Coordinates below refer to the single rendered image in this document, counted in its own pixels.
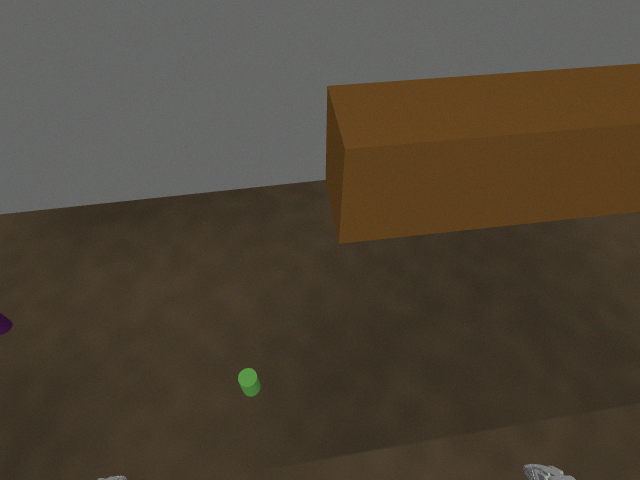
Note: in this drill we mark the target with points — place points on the right robot hand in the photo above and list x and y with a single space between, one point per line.
541 472

